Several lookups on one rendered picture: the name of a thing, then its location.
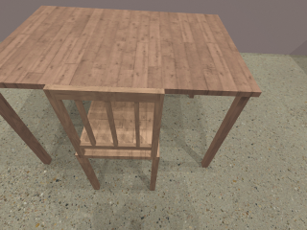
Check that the table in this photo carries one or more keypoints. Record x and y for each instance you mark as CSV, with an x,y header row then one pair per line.
x,y
180,52

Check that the chair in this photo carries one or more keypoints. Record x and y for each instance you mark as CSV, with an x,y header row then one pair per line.
x,y
122,123

